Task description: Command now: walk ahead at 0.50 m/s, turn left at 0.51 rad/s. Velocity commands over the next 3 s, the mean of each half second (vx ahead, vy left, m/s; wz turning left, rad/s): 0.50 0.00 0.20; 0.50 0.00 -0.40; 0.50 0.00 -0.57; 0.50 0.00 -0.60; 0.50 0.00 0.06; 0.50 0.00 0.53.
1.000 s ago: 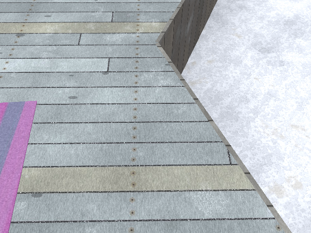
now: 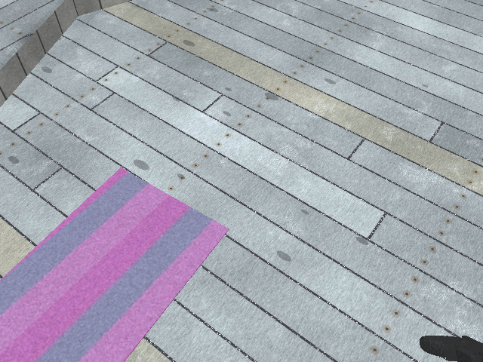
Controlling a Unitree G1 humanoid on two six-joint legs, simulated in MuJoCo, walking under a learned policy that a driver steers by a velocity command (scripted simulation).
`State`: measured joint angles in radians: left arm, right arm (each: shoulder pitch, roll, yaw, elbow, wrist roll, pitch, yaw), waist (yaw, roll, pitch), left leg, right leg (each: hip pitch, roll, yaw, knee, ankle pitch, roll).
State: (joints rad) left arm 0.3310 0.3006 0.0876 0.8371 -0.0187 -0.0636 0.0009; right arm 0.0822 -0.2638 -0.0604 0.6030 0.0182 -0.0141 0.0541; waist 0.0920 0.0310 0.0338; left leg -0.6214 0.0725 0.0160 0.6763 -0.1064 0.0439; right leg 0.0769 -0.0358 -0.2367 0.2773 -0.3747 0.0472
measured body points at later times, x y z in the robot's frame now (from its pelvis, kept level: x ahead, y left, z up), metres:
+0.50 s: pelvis +0.28 +0.03 +0.01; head +0.31 +0.04 +0.46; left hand +0.47 +0.28 -0.09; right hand +0.34 -0.25 -0.11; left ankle +0.16 +0.12 -0.73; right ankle +0.46 -0.10 -0.70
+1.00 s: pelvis +0.56 +0.01 +0.01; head +0.59 +0.00 +0.46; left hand +0.64 +0.30 -0.10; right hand +0.75 -0.25 -0.06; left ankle +0.74 +0.14 -0.70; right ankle +0.47 -0.08 -0.73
